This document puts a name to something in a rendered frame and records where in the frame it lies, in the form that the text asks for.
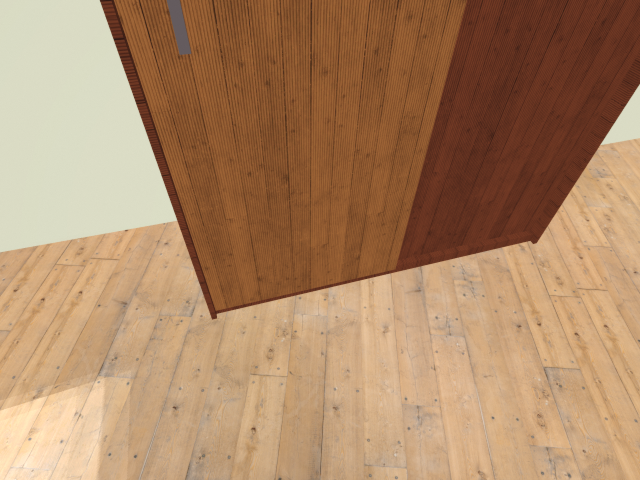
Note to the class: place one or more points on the wardrobe door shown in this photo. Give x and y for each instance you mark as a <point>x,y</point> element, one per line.
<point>295,132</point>
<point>527,82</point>

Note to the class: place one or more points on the handle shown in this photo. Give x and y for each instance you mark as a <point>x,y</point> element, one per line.
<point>179,26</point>

